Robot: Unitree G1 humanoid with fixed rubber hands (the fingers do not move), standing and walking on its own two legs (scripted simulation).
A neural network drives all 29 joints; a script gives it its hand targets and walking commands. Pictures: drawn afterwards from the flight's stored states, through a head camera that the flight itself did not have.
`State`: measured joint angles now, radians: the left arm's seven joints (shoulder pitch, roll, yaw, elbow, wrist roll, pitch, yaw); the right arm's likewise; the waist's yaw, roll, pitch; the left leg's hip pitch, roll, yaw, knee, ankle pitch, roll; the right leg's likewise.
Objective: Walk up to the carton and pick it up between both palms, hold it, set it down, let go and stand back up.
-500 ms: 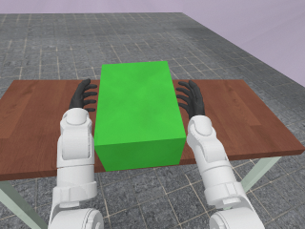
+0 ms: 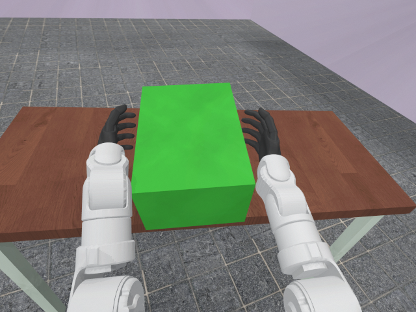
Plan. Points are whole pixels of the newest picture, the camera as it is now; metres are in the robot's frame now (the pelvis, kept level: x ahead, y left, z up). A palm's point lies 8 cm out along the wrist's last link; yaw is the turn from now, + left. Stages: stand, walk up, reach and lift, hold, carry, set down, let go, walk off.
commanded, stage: hold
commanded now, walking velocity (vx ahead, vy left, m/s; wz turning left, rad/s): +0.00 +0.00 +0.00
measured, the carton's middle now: (191, 150) +0.41 +0.01 +0.11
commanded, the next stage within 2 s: none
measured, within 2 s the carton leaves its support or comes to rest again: neither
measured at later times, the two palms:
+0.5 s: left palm (109, 145) +0.35 +0.16 +0.17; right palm (267, 151) +0.35 -0.13 +0.17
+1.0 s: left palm (111, 147) +0.35 +0.15 +0.17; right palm (269, 151) +0.35 -0.13 +0.17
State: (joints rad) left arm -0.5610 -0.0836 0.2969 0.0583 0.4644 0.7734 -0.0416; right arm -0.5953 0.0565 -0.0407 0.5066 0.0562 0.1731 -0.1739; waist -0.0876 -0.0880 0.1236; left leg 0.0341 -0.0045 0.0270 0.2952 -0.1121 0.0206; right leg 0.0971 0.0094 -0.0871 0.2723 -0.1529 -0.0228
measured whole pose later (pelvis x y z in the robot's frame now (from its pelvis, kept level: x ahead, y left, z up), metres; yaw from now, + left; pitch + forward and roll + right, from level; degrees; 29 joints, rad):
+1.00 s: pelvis +0.00 +0.00 +0.00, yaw +0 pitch -12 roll +0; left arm -0.54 -0.08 0.28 0.03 0.45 0.78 -0.03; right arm -0.58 0.05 -0.03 0.49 0.07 0.17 -0.18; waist -0.09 -0.08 0.11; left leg 0.02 0.00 0.03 0.29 -0.11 0.02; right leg 0.09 0.01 -0.09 0.26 -0.14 -0.02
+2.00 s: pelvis +0.00 +0.00 +0.00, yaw +0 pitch -12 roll -1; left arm -0.51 -0.08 0.26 0.00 0.44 0.78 -0.02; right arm -0.57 0.03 0.00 0.46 0.10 0.18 -0.19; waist -0.10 -0.08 0.12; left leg 0.02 0.00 0.03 0.30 -0.11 0.02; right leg 0.10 0.01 -0.08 0.25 -0.14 -0.02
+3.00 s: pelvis +0.00 +0.00 +0.00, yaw +0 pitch -13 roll -1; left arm -0.51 -0.09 0.28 -0.03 0.46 0.79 -0.04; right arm -0.55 0.05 0.02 0.43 0.10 0.20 -0.21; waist -0.09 -0.08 0.12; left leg 0.04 0.00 0.03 0.31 -0.12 0.02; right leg 0.12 0.01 -0.09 0.26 -0.15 -0.02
